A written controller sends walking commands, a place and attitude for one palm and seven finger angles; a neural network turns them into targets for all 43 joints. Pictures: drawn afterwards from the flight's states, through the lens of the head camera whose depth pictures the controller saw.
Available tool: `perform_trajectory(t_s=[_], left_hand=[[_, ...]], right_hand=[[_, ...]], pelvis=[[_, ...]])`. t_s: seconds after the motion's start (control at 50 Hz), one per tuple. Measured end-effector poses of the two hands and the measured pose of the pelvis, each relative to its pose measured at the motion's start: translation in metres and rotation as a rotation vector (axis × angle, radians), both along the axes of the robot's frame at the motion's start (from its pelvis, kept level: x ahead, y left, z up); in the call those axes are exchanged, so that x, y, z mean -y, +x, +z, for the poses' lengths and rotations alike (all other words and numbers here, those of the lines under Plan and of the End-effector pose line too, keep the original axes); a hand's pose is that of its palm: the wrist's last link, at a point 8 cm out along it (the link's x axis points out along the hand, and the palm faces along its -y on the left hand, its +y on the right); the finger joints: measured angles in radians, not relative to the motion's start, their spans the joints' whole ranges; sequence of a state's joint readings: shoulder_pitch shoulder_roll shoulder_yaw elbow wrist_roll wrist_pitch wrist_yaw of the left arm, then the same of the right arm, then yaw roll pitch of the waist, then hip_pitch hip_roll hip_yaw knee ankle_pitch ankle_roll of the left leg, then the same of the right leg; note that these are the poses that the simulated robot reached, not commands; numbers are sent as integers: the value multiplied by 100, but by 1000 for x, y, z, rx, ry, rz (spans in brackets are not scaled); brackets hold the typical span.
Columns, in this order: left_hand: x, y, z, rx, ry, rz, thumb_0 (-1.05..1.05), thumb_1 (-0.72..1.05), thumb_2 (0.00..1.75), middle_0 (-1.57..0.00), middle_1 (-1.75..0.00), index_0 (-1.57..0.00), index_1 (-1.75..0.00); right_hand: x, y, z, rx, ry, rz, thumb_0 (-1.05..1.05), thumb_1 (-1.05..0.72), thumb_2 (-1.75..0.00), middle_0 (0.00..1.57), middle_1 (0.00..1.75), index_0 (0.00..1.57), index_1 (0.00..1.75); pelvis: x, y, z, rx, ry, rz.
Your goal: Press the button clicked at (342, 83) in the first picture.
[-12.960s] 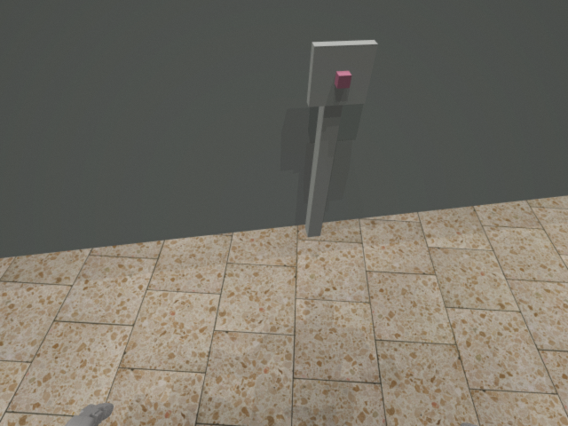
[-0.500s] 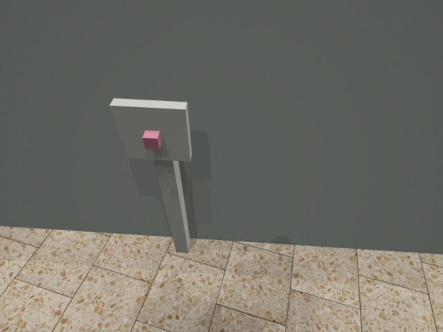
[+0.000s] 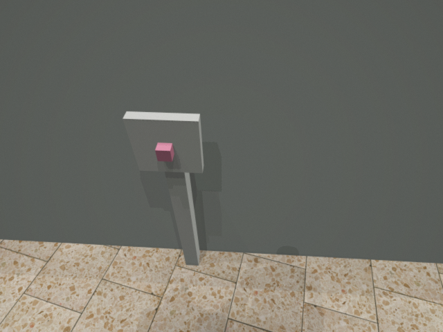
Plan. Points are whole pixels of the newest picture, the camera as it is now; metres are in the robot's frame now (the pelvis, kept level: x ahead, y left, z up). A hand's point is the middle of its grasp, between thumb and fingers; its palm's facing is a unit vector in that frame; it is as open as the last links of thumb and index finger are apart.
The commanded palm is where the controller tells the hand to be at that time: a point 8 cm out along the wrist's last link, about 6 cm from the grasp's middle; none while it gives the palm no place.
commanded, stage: look again from close up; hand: left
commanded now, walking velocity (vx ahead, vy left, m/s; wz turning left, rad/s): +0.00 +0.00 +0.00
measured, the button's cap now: (165, 151) +0.53 +0.18 +0.01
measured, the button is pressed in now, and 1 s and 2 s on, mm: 0 0 0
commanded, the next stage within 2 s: raise the hand and make a fist in 0.18 s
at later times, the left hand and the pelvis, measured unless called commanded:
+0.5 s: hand (127, 283) +0.21 +0.19 -0.01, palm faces +0.22 -0.97 -0.11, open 6.8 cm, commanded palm +0.11 +0.22 -0.06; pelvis +0.00 +0.00 -0.01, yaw +2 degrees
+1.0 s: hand (148, 315) +0.17 +0.14 -0.04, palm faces -0.15 -0.99 -0.05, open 3.5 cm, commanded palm +0.13 +0.22 -0.03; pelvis -0.04 -0.04 -0.10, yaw +2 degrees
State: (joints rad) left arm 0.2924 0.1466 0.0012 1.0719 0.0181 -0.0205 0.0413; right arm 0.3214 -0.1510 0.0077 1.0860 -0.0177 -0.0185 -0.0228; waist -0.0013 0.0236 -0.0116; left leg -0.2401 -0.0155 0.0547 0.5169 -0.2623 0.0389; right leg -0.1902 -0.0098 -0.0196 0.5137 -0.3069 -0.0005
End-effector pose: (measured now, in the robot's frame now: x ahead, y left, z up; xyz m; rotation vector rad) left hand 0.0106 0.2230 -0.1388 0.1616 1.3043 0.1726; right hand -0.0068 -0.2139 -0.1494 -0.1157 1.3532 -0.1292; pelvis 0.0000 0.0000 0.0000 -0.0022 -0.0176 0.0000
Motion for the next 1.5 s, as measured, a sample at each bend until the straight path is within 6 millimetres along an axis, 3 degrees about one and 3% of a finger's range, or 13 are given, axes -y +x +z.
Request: perform_trajectory(t_s=[0.3,0.42,0.48,0.54,0.64,0.74,0.84,0.9,0.96,1.06,1.16,1.36,1.5], left_hand=[[0,1,-6,-71,-31,-14,1,90,90,-19,-30,-20,-30],[-24,103,83,595,76,101,3,94,90,-23,-34,-24,-34],[-16,154,132,925,59,33,3,94,90,-28,-39,-28,-39],[5,176,150,1172,-49,-58,2,93,90,-33,-46,-34,-45],[32,147,107,1239,-215,-196,1,91,90,-46,-59,-46,-59],[13,90,62,1099,-134,-90,1,90,90,-60,-74,-60,-73],[-3,82,99,1299,17,-98,2,90,90,-73,-89,-73,-88],[7,105,118,1420,-25,-213,2,90,90,-81,-98,-81,-97],[20,133,112,1346,-142,-322,2,90,90,-89,-107,-90,-106],[14,147,96,1105,-225,-248,2,90,90,-103,-121,-103,-121],[-15,133,118,1190,-75,-119,2,90,90,-116,-136,-116,-135],[-16,137,103,1208,-185,-248,2,90,90,-127,-148,-128,-147],[-41,145,134,1305,-98,-170,2,89,90,-129,-150,-129,-149]], right_hand=[[4,20,9,-19,-36,13,1,-92,-90,20,30,20,30],[22,75,29,346,-100,26,1,-92,-90,20,30,20,30],[31,115,38,532,-106,57,1,-92,-90,20,30,20,30],[39,152,48,681,-113,84,1,-92,-90,20,30,20,30],[51,197,61,829,-136,172,1,-91,-90,20,30,20,30],[54,222,50,871,-155,251,1,-91,-90,20,30,20,30],[40,218,16,835,-112,282,1,-91,-90,20,30,20,30],[31,200,-7,789,-66,260,1,-91,-90,20,30,20,30],[27,173,-22,720,-29,190,1,-91,-90,20,30,20,30],[35,126,-22,611,-39,58,1,-91,-90,20,30,20,30],[51,102,-11,553,-115,31,1,-91,-90,20,30,20,30],[47,130,6,637,-188,104,1,-91,-90,20,30,20,30],[8,163,29,738,-127,145,1,-91,-90,20,30,20,30]], pelvis=[[-5,11,2,-12,-2,-8],[-2,10,-3,-28,16,19],[-2,4,-10,-62,5,36],[4,-4,-24,-129,8,19],[20,-16,-55,-198,12,9],[34,-25,-83,-237,-7,27],[40,-33,-99,-254,-44,51],[41,-39,-105,-259,-55,54],[41,-43,-103,-262,-47,44],[37,-38,-87,-246,-21,22],[28,-31,-77,-243,-21,12],[6,-34,-81,-257,-49,20],[-5,-27,-71,-230,-60,24]])
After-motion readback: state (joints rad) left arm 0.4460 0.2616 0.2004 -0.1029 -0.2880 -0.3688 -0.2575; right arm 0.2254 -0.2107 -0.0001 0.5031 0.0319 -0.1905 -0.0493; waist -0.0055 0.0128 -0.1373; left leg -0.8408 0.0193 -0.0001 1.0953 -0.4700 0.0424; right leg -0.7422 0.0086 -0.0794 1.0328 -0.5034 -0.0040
